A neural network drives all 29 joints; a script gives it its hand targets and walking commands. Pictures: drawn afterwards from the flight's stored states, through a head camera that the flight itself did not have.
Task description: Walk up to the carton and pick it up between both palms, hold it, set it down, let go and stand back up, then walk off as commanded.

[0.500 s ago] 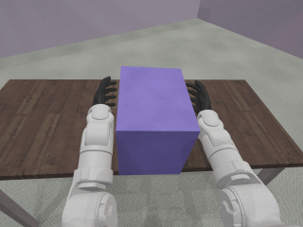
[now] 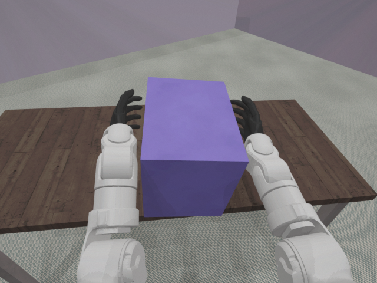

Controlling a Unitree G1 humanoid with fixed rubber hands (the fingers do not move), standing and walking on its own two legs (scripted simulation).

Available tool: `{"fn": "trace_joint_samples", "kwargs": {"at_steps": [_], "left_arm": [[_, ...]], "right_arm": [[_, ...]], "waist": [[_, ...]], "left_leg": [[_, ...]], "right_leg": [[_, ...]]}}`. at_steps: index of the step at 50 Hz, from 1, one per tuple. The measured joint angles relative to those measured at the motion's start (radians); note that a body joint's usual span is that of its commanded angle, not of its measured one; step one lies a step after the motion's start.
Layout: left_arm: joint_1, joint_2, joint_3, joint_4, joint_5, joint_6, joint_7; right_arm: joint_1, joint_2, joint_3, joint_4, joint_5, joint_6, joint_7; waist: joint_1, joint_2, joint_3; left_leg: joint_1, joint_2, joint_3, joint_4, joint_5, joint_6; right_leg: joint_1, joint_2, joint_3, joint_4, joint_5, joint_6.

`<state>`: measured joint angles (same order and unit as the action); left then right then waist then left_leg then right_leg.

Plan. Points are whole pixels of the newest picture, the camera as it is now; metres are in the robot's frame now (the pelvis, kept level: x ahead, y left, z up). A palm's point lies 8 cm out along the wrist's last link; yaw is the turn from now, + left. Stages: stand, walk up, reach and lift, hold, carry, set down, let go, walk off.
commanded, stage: reach and lift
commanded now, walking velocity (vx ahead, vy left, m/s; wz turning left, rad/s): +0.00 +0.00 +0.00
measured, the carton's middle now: (185, 147) +0.39 +0.01 +0.11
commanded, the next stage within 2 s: hold in 0.68 s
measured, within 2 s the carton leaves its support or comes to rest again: neither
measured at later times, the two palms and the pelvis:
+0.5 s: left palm (120, 120) +0.38 +0.14 +0.20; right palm (253, 127) +0.37 -0.13 +0.18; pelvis +0.00 +0.00 +0.00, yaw +0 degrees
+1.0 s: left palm (120, 119) +0.37 +0.13 +0.21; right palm (257, 125) +0.37 -0.14 +0.19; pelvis +0.00 +0.00 +0.00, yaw +0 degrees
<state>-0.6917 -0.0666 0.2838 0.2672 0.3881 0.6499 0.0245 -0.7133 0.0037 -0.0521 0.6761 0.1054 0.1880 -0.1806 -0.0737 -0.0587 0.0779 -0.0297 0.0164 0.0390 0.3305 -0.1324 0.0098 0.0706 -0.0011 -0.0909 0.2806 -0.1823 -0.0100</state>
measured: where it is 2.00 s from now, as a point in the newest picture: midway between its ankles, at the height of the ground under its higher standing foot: outside the picture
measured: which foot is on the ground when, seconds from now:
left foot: down 0.00-1.00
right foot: down 0.00-1.00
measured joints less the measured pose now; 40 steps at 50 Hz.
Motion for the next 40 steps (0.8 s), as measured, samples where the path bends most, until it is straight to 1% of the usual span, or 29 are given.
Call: {"fn": "trace_joint_samples", "kwargs": {"at_steps": [2,5,8,12,15,21,24,28,32,38,40], "left_arm": [[-0.013,0.005,0.011,0.018,0.000,0.008,-0.010],[-0.011,0.017,-0.005,0.002,-0.009,0.010,-0.012],[-0.021,0.017,-0.001,0.003,-0.008,0.009,-0.016],[-0.035,0.015,0.020,0.012,0.014,0.022,-0.037],[-0.035,0.019,0.015,0.004,0.002,0.029,-0.043],[-0.057,0.018,0.026,0.017,0.011,0.038,-0.044],[-0.043,0.020,0.016,-0.009,0.009,0.044,-0.047],[-0.030,0.022,0.002,-0.032,-0.002,0.049,-0.036],[-0.016,0.025,-0.010,-0.068,-0.010,0.065,-0.033],[-0.030,0.023,-0.001,-0.058,0.001,0.089,-0.035],[-0.029,0.021,-0.006,-0.076,0.003,0.100,-0.035]], "right_arm": [[-0.008,0.006,-0.008,0.008,-0.008,0.012,-0.003],[-0.001,0.005,0.003,-0.013,0.003,0.008,-0.017],[-0.005,0.006,-0.004,-0.020,0.010,0.010,-0.019],[-0.021,0.007,-0.006,-0.003,0.010,0.024,-0.020],[-0.017,0.006,0.001,-0.013,0.021,0.025,-0.021],[-0.039,0.002,-0.005,0.006,0.025,0.030,-0.018],[-0.032,-0.005,0.014,-0.014,0.039,0.035,-0.025],[-0.026,-0.011,0.025,-0.034,0.054,0.037,-0.029],[-0.018,-0.013,0.035,-0.060,0.072,0.043,-0.034],[-0.033,-0.010,0.022,-0.041,0.069,0.059,-0.026],[-0.027,-0.015,0.031,-0.054,0.080,0.062,-0.030]], "waist": [[-0.002,-0.005,-0.004],[-0.003,-0.008,-0.009],[-0.006,-0.009,-0.012],[-0.009,-0.012,-0.003],[-0.011,-0.013,-0.004],[-0.004,-0.010,0.001],[-0.005,-0.009,0.004],[-0.003,-0.012,-0.002],[-0.010,-0.020,-0.003],[-0.015,-0.021,0.004],[-0.014,-0.018,0.009]], "left_leg": [[0.000,-0.001,-0.001,-0.010,0.008,-0.001],[-0.003,0.001,-0.002,-0.012,0.011,-0.004],[0.000,0.002,-0.004,-0.012,0.011,-0.006],[0.016,0.001,-0.002,-0.020,0.013,-0.006],[0.014,0.001,-0.002,-0.018,0.012,-0.006],[0.013,0.001,0.002,-0.018,0.011,-0.004],[0.013,0.000,0.001,-0.018,0.010,-0.003],[0.006,0.000,-0.001,-0.009,0.003,-0.003],[0.013,0.001,-0.006,-0.003,-0.003,-0.005],[0.025,-0.001,-0.005,-0.001,-0.008,-0.004],[0.026,-0.001,-0.003,-0.003,-0.007,-0.004]], "right_leg": [[-0.005,0.000,0.000,0.003,-0.001,-0.002],[-0.010,0.001,-0.001,0.004,0.000,-0.005],[-0.006,0.003,-0.002,0.003,0.000,-0.006],[0.006,0.003,0.002,0.001,0.001,-0.006],[0.004,0.003,0.002,0.004,-0.001,-0.006],[0.002,0.003,0.007,0.003,0.001,-0.005],[0.005,0.003,0.006,-0.004,0.003,-0.004],[0.002,0.003,0.006,-0.001,-0.001,-0.004],[0.015,0.004,0.002,-0.006,-0.004,-0.004],[0.025,0.003,0.005,-0.001,-0.009,-0.003],[0.024,0.003,0.007,0.000,-0.009,-0.003]]}}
